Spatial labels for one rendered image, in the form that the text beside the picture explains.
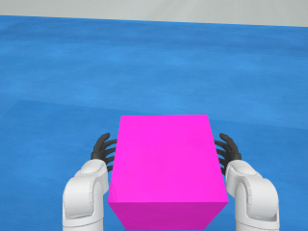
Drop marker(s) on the right robot hand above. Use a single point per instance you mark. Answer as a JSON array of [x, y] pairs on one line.
[[230, 154]]

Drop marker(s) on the left robot hand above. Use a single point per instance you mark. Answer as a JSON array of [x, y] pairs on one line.
[[99, 152]]

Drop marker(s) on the carton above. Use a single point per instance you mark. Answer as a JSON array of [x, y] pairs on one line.
[[166, 174]]

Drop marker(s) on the robot left forearm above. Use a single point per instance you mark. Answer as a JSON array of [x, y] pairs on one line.
[[83, 208]]

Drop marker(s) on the robot right forearm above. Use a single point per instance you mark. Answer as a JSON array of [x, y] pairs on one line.
[[256, 198]]

